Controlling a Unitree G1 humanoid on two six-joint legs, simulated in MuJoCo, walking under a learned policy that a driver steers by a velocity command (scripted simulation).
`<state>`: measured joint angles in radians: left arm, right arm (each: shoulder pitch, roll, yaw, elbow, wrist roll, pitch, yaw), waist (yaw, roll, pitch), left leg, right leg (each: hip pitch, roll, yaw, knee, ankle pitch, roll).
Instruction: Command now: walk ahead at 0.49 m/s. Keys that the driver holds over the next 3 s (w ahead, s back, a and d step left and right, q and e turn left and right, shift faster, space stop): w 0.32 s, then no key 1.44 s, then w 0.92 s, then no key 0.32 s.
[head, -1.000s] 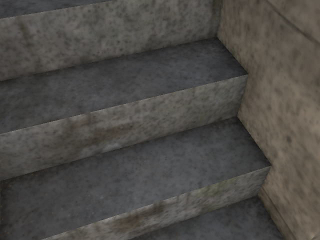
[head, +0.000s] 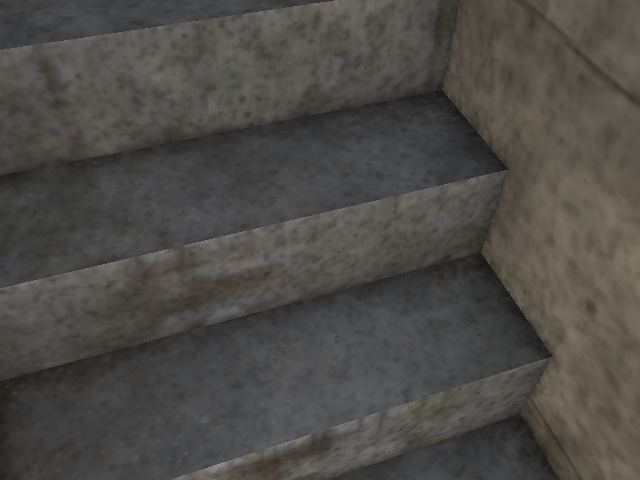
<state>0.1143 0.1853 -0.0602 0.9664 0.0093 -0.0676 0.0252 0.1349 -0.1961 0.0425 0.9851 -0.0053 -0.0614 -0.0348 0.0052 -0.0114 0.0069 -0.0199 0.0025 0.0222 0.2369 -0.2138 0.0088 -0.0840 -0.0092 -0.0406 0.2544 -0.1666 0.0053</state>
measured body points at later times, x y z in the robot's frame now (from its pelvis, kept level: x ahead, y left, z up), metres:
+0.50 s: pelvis -0.02 -0.01 +0.00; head -0.02 +0.00 +0.45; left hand +0.07 +0.22 -0.14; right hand +0.07 -0.25 -0.14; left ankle -0.06 +0.11 -0.75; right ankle -0.02 -0.12 -0.75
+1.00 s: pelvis -0.04 -0.02 +0.00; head -0.03 -0.02 +0.45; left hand -0.01 +0.21 -0.15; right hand -0.02 -0.27 -0.16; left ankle -0.06 +0.11 -0.75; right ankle -0.02 -0.12 -0.75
